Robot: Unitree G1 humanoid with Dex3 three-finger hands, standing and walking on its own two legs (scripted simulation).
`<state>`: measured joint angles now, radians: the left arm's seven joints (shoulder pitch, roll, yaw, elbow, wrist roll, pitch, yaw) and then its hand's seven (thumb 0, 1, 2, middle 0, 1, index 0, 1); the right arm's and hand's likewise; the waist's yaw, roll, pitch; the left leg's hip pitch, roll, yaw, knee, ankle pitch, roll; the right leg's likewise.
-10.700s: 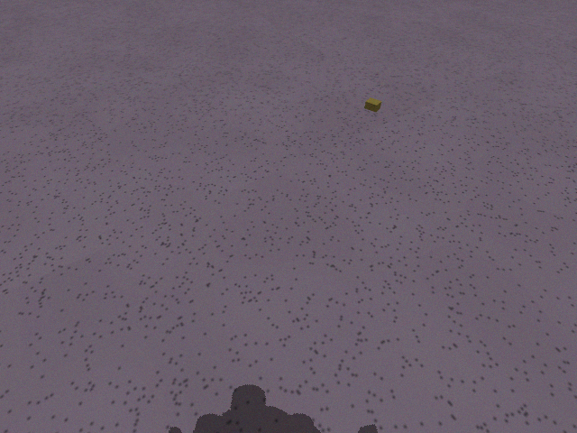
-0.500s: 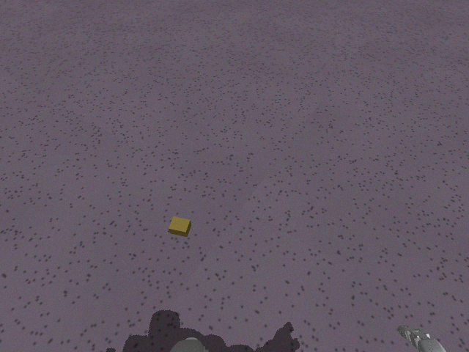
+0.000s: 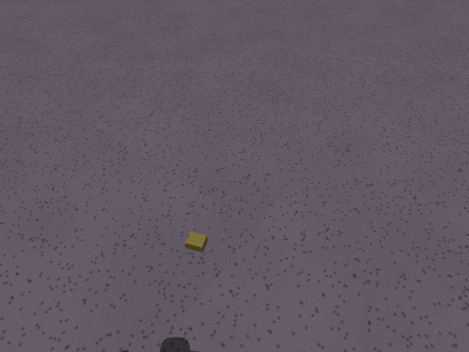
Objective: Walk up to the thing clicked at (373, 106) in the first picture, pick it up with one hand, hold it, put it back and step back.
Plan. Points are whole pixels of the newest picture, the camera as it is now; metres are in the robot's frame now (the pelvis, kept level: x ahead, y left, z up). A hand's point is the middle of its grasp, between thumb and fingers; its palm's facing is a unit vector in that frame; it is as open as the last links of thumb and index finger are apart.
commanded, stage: walk up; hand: left
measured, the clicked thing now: (196, 241) +0.74 +0.22 -0.74
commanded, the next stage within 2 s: stand in 0.40 s
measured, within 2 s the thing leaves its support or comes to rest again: neither
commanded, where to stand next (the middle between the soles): +0.37 +0.00 m, yaw -1 degrees
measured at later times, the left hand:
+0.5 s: hand out of the picture +0.08 +0.26 -0.14, palm faces +0.02 -0.94 -0.35, open 7.4 cm
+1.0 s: hand out of the picture +0.06 +0.25 -0.14, palm faces -0.04 -0.94 -0.33, open 7.4 cm
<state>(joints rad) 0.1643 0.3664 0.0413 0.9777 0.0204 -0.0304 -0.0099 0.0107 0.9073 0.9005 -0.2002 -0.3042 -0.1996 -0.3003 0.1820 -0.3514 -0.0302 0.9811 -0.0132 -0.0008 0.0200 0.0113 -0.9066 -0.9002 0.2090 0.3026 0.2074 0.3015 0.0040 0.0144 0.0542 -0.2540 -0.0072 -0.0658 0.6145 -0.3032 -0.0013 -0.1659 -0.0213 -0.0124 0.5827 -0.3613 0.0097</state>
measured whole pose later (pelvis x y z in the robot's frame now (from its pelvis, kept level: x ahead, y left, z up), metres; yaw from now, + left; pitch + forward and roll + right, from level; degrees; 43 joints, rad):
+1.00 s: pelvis -0.02 +0.00 +0.02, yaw -1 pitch -3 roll +0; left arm 0.11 0.36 0.01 1.15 0.01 -0.01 -0.01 0.01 0.91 0.90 -0.20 -0.30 -0.20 -0.30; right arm 0.13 -0.35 -0.01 1.15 -0.01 0.00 0.02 0.01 -0.91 -0.90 0.21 0.30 0.21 0.30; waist -0.01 0.00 0.05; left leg -0.16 0.01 -0.05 0.34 -0.14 -0.02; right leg -0.09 -0.02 0.00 0.33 -0.19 0.02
